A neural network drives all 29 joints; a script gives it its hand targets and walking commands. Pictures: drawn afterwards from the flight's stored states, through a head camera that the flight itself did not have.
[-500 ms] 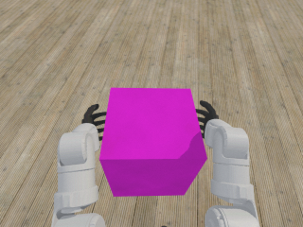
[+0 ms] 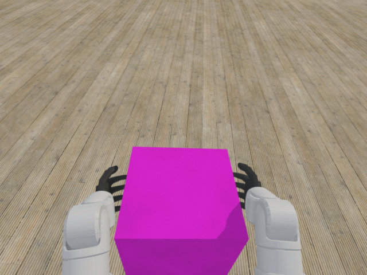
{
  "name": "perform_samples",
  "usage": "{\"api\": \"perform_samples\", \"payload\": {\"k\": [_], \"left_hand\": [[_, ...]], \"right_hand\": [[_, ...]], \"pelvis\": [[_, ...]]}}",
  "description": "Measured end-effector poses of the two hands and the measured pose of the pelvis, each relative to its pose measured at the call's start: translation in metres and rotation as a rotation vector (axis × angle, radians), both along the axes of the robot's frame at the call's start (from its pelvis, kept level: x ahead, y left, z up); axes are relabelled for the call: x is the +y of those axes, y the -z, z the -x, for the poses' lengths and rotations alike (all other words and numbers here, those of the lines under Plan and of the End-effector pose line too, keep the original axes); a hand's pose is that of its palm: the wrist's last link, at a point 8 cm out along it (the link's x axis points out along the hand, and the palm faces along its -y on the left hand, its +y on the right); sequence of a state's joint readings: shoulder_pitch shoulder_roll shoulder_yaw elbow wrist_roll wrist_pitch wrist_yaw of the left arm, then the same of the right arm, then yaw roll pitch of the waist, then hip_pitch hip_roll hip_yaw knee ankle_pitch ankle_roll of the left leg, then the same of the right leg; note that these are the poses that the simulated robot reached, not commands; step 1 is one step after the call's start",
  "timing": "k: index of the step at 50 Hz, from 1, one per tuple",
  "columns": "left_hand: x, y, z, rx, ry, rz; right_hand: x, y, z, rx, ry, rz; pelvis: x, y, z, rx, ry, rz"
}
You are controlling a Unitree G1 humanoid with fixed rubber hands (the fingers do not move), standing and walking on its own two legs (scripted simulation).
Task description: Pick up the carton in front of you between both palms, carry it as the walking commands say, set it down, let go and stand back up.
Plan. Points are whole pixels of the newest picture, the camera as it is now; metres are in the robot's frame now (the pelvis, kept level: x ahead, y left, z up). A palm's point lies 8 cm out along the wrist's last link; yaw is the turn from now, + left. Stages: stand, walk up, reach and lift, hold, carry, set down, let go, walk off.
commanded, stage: carry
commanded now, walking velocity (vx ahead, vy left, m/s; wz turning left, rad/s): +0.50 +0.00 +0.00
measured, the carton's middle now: (178, 218) +0.25 +0.00 -0.01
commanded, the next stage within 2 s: none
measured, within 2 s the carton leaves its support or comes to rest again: neither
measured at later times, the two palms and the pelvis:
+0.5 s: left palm (136, 106) +0.57 +0.12 +0.07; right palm (231, 104) +0.59 -0.18 +0.06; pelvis +0.32 -0.05 -0.01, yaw +4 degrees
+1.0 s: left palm (130, 56) +0.90 +0.17 +0.07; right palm (203, 55) +0.91 -0.12 +0.08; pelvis +0.64 +0.02 +0.00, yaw +0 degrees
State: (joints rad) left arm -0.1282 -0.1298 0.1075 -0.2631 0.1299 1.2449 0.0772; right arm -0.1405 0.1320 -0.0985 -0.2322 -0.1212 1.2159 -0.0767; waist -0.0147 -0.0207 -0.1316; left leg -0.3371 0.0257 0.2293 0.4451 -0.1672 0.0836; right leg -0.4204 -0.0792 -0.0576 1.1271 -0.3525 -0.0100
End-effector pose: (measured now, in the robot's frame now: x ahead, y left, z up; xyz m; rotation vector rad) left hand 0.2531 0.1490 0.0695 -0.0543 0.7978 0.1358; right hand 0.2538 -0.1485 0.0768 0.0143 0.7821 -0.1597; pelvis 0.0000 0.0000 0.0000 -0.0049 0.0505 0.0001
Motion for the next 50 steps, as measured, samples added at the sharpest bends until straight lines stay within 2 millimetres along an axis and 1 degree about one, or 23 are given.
{"api": "perform_samples", "payload": {"k": [3,6,10,13,16,20,22,25,27,30,35,39,42,44,45,47,50], "left_hand": [[0.001,-0.003,-0.030,0.008,0.016,-0.001],[0.003,-0.011,-0.062,-0.016,0.015,-0.004],[0.003,-0.023,-0.110,-0.069,-0.006,-0.004],[-0.001,-0.028,-0.151,-0.102,-0.025,-0.011],[-0.008,-0.026,-0.195,-0.116,-0.038,-0.019],[-0.023,-0.012,-0.260,-0.110,-0.049,-0.046],[-0.028,-0.004,-0.286,-0.065,-0.053,-0.055],[-0.031,0.002,-0.313,0.005,-0.069,-0.053],[-0.031,0.002,-0.331,0.026,-0.078,-0.056],[-0.029,-0.005,-0.362,0.016,-0.086,-0.059],[-0.023,-0.023,-0.428,-0.051,-0.078,-0.055],[-0.013,-0.031,-0.490,-0.107,-0.061,-0.046],[0.000,-0.026,-0.539,-0.130,-0.050,-0.032],[0.010,-0.016,-0.574,-0.140,-0.043,-0.020],[0.015,-0.011,-0.591,-0.131,-0.043,-0.008],[0.021,-0.002,-0.617,-0.083,-0.038,0.004],[0.025,0.003,-0.650,-0.013,-0.022,0.008]], "right_hand": [[0.001,-0.004,-0.026,0.008,0.012,0.005],[0.003,-0.012,-0.059,-0.016,0.011,0.003],[0.003,-0.024,-0.113,-0.069,-0.006,-0.002],[-0.001,-0.028,-0.158,-0.102,-0.021,-0.006],[-0.008,-0.023,-0.206,-0.116,-0.032,-0.016],[-0.023,-0.002,-0.275,-0.111,-0.041,-0.046],[-0.028,0.008,-0.302,-0.066,-0.044,-0.055],[-0.030,0.014,-0.335,0.004,-0.055,-0.057],[-0.030,0.014,-0.356,0.024,-0.069,-0.054],[-0.028,0.007,-0.390,0.015,-0.080,-0.053],[-0.023,-0.011,-0.452,-0.053,-0.071,-0.049],[-0.013,-0.022,-0.508,-0.109,-0.051,-0.043],[-0.001,-0.021,-0.554,-0.132,-0.039,-0.030],[0.010,-0.015,-0.586,-0.141,-0.030,-0.019],[0.014,-0.012,-0.601,-0.131,-0.030,-0.006],[0.020,-0.005,-0.626,-0.085,-0.022,0.003],[0.024,0.001,-0.653,-0.014,-0.002,0.005]], "pelvis": [[0.004,-0.008,-0.029,0.005,-0.004,0.010],[0.005,-0.013,-0.062,0.010,-0.009,0.015],[0.001,-0.013,-0.110,0.013,-0.014,0.015],[-0.006,-0.009,-0.153,0.014,-0.017,0.010],[-0.016,0.000,-0.199,0.013,-0.023,0.000],[-0.033,0.020,-0.264,0.001,-0.047,0.012],[-0.039,0.017,-0.286,0.007,-0.058,0.015],[-0.045,0.005,-0.316,0.016,-0.073,-0.003],[-0.048,-0.002,-0.337,0.019,-0.073,-0.011],[-0.048,-0.009,-0.371,0.022,-0.066,-0.021],[-0.040,-0.014,-0.434,0.025,-0.057,-0.023],[-0.025,-0.008,-0.493,0.021,-0.054,-0.014],[-0.010,0.003,-0.542,0.013,-0.043,-0.005],[0.001,0.016,-0.576,0.001,-0.028,-0.005],[0.006,0.018,-0.589,0.001,-0.022,-0.019],[0.013,0.015,-0.611,0.006,-0.010,-0.016],[0.022,0.003,-0.641,0.013,0.003,0.003]]}}
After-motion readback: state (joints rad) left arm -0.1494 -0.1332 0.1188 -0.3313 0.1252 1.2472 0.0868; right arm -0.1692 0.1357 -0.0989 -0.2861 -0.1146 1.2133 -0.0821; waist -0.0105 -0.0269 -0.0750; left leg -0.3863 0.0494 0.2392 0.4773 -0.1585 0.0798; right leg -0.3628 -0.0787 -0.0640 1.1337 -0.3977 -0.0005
